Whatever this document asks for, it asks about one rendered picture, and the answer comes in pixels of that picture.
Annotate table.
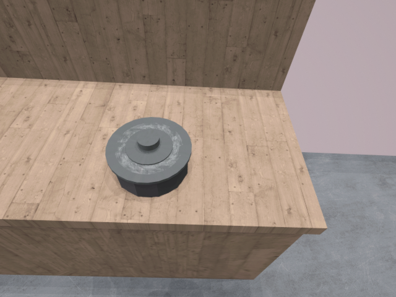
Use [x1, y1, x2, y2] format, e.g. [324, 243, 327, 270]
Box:
[0, 0, 327, 280]

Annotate pot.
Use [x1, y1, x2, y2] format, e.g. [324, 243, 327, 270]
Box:
[117, 165, 187, 197]

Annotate knob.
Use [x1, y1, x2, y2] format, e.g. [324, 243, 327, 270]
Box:
[137, 129, 160, 151]

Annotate lid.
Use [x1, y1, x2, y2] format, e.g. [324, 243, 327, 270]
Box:
[105, 117, 192, 185]

